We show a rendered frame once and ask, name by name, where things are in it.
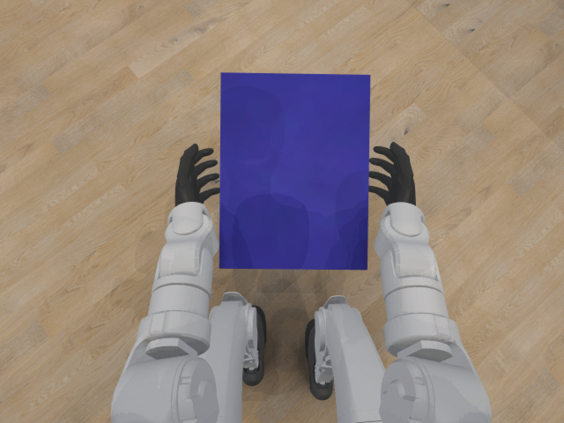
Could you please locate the left robot hand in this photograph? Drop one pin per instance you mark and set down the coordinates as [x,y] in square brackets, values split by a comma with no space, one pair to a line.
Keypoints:
[187,185]

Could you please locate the robot thigh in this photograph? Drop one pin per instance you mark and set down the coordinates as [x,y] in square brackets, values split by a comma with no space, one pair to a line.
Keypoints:
[356,365]
[233,331]

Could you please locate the robot right thigh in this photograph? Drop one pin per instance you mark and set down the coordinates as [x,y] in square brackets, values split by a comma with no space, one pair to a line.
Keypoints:
[356,365]

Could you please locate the right robot upper arm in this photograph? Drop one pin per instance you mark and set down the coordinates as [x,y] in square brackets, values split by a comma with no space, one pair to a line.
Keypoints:
[416,390]

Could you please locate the right robot hand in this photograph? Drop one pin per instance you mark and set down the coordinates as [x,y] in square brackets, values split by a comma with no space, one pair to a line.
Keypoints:
[401,185]

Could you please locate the robot left thigh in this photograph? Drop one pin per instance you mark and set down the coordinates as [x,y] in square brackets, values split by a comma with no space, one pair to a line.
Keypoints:
[233,331]

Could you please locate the robot right forearm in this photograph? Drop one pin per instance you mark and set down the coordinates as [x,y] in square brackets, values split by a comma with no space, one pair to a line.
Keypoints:
[418,323]

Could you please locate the left robot upper arm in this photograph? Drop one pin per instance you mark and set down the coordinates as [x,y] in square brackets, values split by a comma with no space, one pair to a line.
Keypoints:
[180,389]

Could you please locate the carton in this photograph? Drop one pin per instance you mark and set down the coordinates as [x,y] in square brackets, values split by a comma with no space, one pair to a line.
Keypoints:
[294,171]

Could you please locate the robot left forearm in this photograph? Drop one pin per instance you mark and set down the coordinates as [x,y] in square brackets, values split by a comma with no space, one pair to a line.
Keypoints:
[177,322]

